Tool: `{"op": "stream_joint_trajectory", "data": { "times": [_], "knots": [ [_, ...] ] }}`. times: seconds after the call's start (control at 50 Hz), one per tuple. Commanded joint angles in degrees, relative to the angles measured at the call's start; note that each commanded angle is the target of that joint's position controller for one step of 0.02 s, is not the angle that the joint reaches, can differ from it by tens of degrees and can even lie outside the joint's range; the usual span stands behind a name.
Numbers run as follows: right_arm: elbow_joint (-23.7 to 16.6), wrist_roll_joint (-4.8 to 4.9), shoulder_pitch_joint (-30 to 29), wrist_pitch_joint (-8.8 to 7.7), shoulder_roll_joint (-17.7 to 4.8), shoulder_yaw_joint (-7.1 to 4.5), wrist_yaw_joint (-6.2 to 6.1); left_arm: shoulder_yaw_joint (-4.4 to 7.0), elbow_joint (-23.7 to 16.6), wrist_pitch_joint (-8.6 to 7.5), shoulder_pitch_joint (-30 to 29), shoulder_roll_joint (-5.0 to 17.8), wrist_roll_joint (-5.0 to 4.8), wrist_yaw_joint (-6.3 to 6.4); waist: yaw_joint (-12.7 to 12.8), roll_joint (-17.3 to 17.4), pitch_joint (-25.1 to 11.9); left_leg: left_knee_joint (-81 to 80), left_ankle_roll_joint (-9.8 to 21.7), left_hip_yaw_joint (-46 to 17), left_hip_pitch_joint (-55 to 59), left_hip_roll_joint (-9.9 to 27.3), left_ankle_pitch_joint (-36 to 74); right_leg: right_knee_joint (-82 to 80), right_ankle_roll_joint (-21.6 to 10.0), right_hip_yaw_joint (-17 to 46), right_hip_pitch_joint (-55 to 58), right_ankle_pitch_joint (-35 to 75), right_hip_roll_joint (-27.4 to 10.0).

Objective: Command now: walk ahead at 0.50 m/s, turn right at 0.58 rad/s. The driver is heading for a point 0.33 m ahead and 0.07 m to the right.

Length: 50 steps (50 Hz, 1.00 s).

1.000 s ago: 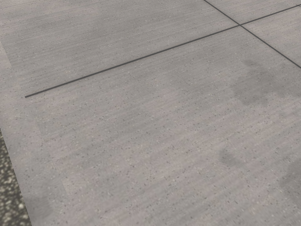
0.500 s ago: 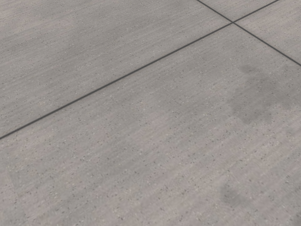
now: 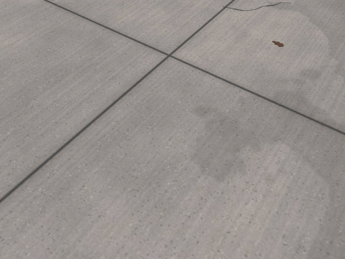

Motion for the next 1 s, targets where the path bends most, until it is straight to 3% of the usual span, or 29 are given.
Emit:
{"op": "stream_joint_trajectory", "data": {
  "times": [0.02, 0.08, 0.14, 0.18, 0.22, 0.26, 0.28, 0.3, 0.32, 0.34, 0.36, 0.38, 0.4, 0.42, 0.44, 0.5, 0.56, 0.62, 0.68, 0.7, 0.72, 0.74, 0.76, 0.78, 0.86, 1.0],
  "knots": [
    [-2.21, 0.08, -1.28, -1.21, -7.36, -1.92, -0.04, 0.54, -5.20, -0.20, -1.24, 1.69, 0.22, -0.28, 0.37, 8.28, 0.56, -13.39, 9.58, -11.80, 4.82, 16.44, 8.30, -2.40, 1.10, 2.40, -9.37, 4.92, -4.34],
    [-0.92, -0.09, -0.68, -0.85, -8.92, -2.38, -0.26, 0.24, -5.86, -0.60, -4.44, 1.22, 0.17, -0.88, -0.38, 6.97, 0.40, -13.55, 9.03, -5.62, 7.04, 15.85, 14.04, -10.74, 1.38, 1.53, -9.83, 13.11, -4.49],
    [0.31, 0.34, 0.99, -0.21, -10.32, -2.63, -0.58, -0.31, -7.18, -1.24, -10.56, 0.16, 0.20, -2.05, -2.72, 6.30, 1.70, -13.39, 7.52, -0.31, 8.27, 15.12, 15.30, -21.00, 0.59, -1.65, -7.19, 20.09, -3.56],
    [1.36, 0.87, 2.87, 0.34, -11.32, -2.90, -0.70, -0.46, -8.51, -1.27, -13.96, -0.09, 0.03, -2.71, -3.84, 6.29, 2.83, -13.14, 6.97, 1.25, 10.96, 16.14, 15.42, -25.33, -0.22, -3.18, -6.88, 20.06, -3.08],
    [2.31, 1.52, 3.56, 1.25, -12.01, -3.02, -0.74, -0.37, -9.89, -1.39, -15.84, 0.03, 0.35, -3.19, -3.56, 6.31, 3.84, -9.87, 6.16, 2.57, 12.91, 16.77, 25.36, -29.63, -1.48, -4.64, -4.79, 16.72, -1.50],
    [2.71, 2.24, 3.64, 2.06, -13.67, -3.39, -1.14, 0.63, -10.14, -1.62, -13.08, 1.86, 1.13, -3.47, -1.06, 8.50, 0.70, -2.35, 4.78, 3.62, 15.08, 16.79, 42.97, -32.23, -3.49, -7.06, 2.05, 11.93, 2.20],
    [2.72, 2.58, 3.06, 2.37, -14.15, -3.45, -1.37, 1.70, -8.75, -1.71, -7.32, 3.71, 1.41, -3.42, 2.39, 8.71, -2.72, 4.80, 3.58, 4.50, 14.77, 15.76, 47.93, -35.49, -4.93, -7.74, 9.71, 13.50, 4.28],
    [2.73, 2.58, 3.09, 2.35, -13.10, -2.98, -1.49, 3.12, -6.65, -1.65, 0.16, 6.34, 1.51, -2.77, 6.47, 7.20, -6.84, 14.99, 1.46, 6.20, 10.05, 13.44, 45.41, -39.96, -6.69, -7.37, 22.18, 21.75, 5.59],
    [0.99, 0.21, 4.27, 1.79, -9.53, -1.56, -1.37, 4.15, -5.53, -1.13, 6.56, 11.18, 2.07, -1.43, 7.96, -0.69, -13.63, 32.34, -1.58, 6.68, -4.22, 9.82, 19.37, -36.39, -10.14, 4.62, 40.17, 44.76, -4.62],
    [-0.12, -1.07, 12.11, 0.89, -4.14, 0.91, -0.24, 3.33, -7.33, -1.34, 2.90, 14.94, 3.15, -0.99, 1.38, -12.47, -24.20, 53.05, -5.09, 0.61, -22.42, 1.27, -30.90, -35.79, -23.28, 30.75, 56.17, 63.05, -22.88],
    [2.87, 0.63, 9.76, 0.75, -10.19, -0.35, 0.24, 2.40, -7.47, -1.03, 5.04, 9.70, 2.70, -1.20, 6.54, -3.12, -31.46, 56.43, -4.97, -9.38, -20.14, 3.49, -28.80, -37.77, -23.18, 28.47, 53.40, 60.79, -21.22],
    [1.09, 2.49, 4.54, 1.05, -10.71, -0.59, 0.35, 1.60, -6.70, -1.10, 1.66, 7.66, 2.19, -1.51, 5.66, -3.37, -22.42, 55.18, -4.68, -7.85, -24.67, 5.78, -25.59, -38.72, -20.99, 19.55, 47.72, 58.04, -17.95],
    [0.92, 1.83, 1.91, 1.35, -9.59, -0.26, -0.25, 1.01, -6.09, -1.23, -1.69, 5.41, 1.16, -1.55, 4.06, 0.53, -15.42, 50.18, -4.69, -6.67, -25.72, 7.57, -21.70, -40.71, -17.71, 14.71, 39.52, 51.48, -14.18],
    [1.27, 0.94, 0.78, 2.06, -9.42, -0.42, -0.93, 0.52, -6.00, -1.22, -4.68, 4.03, 1.13, -1.37, 2.34, 1.05, -11.28, 46.61, -5.04, -6.65, -23.35, 8.68, -18.77, -42.95, -16.01, 12.07, 31.65, 47.20, -12.37],
    [1.73, 0.94, 2.25, 3.19, -9.34, -0.59, -1.22, 0.37, -5.96, -1.22, -6.72, 3.96, 1.67, -1.37, 0.06, -0.12, -9.52, 44.64, -5.37, -6.57, -17.58, 8.96, -16.45, -45.43, -15.35, 9.32, 23.87, 45.94, -10.91],
    [3.12, 0.33, 5.86, 4.96, -6.55, -0.24, -2.22, 0.50, -4.96, -1.99, -10.23, 3.98, 2.81, -1.27, -2.88, -1.59, -9.24, 36.48, -6.54, -5.31, -9.35, 7.61, -11.35, -48.56, -15.46, 4.11, 14.50, 45.35, -9.24],
    [2.82, -0.10, 2.46, 5.35, -5.30, 0.23, -2.59, 0.33, -2.93, -1.79, -10.48, 3.53, 2.72, -0.61, -1.73, -2.59, -9.32, 26.41, -6.14, -5.80, -6.80, 7.66, -5.33, -49.47, -14.35, 2.78, 14.10, 36.98, -8.43],
    [2.44, 0.25, -0.90, 5.83, -6.17, -0.06, -2.44, -0.03, -0.74, -1.07, -9.59, 3.07, 2.84, -0.33, -0.22, -3.07, -7.64, 19.57, -5.38, -5.96, -4.47, 7.09, -2.51, -50.63, -13.43, 4.51, 13.77, 21.92, -8.57],
    [2.73, -0.59, -1.11, 5.60, -5.48, -0.03, -2.00, -0.98, 0.97, -0.56, -9.96, 1.17, 2.12, -0.53, -1.52, -1.82, -5.17, 7.04, -3.46, -4.62, 2.14, 5.57, 2.48, -48.39, -9.83, 5.13, 11.96, 6.63, -6.22],
    [2.42, -1.32, -1.45, 5.38, -6.41, -0.06, -1.94, -1.54, 2.06, -0.66, -7.78, -0.36, 2.29, -0.61, -1.18, 0.10, -4.27, 3.12, -2.51, -7.01, 4.72, 7.47, 8.07, -46.82, -6.90, 4.73, 11.08, 3.05, -4.06],
    [1.53, -1.42, -2.18, 5.21, -9.54, -0.48, -2.13, -1.64, 2.69, -0.80, -5.19, -0.72, 3.08, -0.60, 1.27, 5.26, -3.50, 1.84, -0.79, -11.32, 5.38, 11.85, 15.07, -42.86, -4.17, 2.48, 10.28, -1.32, -0.34],
    [2.18, -0.78, -4.94, 5.29, -10.91, -0.90, -2.18, -1.56, 3.44, -0.74, -1.18, -1.59, 2.82, -0.45, 5.07, 13.29, -3.41, 1.79, 1.78, -11.69, 0.60, 12.50, 5.40, -43.04, -2.27, -1.27, 12.91, -1.54, 3.00],
    [1.99, -0.47, -5.99, 5.19, -7.31, -0.39, -1.66, -1.46, 3.71, -0.32, -4.37, 0.11, 3.04, -0.07, 2.66, 12.18, -2.18, -0.09, 1.36, -10.98, -4.65, 10.21, -4.33, -42.14, -1.20, -1.92, 17.58, 1.92, 2.88],
    [2.38, -0.79, -5.86, 4.92, -5.69, 0.13, -1.41, -0.94, 3.52, 0.14, -6.54, 1.47, 2.60, 0.21, 1.77, 10.59, -1.31, -0.40, -0.05, -9.81, -6.09, 8.83, -6.35, -41.60, -1.53, -1.68, 18.63, 3.76, 2.47],
    [4.30, -0.27, -4.00, 3.76, -5.55, 0.33, -1.48, -0.81, 5.14, 0.88, -6.53, 0.81, 2.37, 0.68, 0.77, 7.24, -2.63, 2.74, -1.72, -7.41, -1.49, 7.01, 4.03, -41.76, -2.53, -0.26, 19.19, 10.55, 1.09],
    [6.97, 0.10, -4.28, 4.35, -5.37, 0.31, -2.02, -0.51, 9.31, 0.76, -6.49, 0.31, 1.66, 0.99, 0.31, 3.79, -3.71, 4.25, -1.00, -6.39, 1.91, 6.11, 11.06, -41.20, -1.98, -0.58, 21.57, 17.85, 0.83]
  ]
}}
